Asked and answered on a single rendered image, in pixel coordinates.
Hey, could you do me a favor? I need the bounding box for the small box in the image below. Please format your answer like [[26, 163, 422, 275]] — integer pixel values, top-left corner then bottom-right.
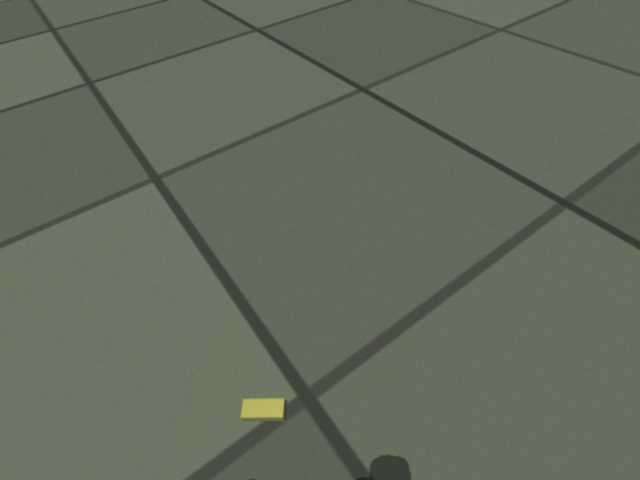
[[241, 398, 286, 421]]

